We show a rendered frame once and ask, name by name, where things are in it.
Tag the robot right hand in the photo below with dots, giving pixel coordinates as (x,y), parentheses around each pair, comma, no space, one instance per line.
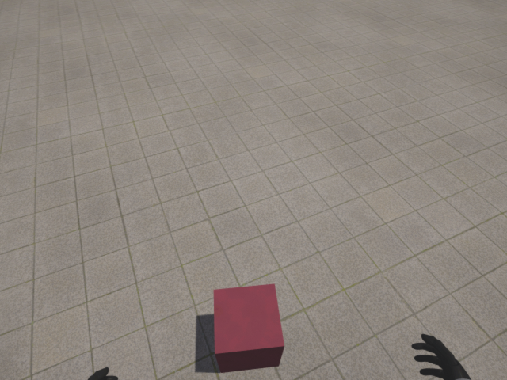
(452,369)

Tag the carton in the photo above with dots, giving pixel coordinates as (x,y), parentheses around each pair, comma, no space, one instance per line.
(248,333)

